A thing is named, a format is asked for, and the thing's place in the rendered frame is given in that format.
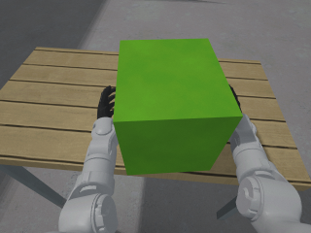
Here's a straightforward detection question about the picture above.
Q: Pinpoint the right robot hand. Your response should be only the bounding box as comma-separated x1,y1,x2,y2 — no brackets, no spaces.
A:
229,85,242,113

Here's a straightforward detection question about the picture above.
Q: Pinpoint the right robot forearm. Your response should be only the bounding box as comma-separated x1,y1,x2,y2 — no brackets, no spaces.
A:
228,113,302,218

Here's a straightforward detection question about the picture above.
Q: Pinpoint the carton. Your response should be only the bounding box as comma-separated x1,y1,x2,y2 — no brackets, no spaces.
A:
113,38,243,176

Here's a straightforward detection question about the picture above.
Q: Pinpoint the table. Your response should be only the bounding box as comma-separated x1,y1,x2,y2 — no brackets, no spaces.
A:
0,47,311,220

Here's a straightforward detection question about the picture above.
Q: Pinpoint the left robot forearm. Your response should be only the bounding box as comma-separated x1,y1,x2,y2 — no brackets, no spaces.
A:
58,116,119,231

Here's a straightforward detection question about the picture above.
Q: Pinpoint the robot left upper arm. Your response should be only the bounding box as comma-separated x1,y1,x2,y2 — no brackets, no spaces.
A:
45,192,119,233

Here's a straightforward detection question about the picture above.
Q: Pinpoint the left robot hand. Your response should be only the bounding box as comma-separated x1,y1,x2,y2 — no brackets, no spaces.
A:
97,85,116,119

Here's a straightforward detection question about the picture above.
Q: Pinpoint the robot right upper arm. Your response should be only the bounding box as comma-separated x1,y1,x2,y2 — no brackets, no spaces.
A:
235,176,311,233

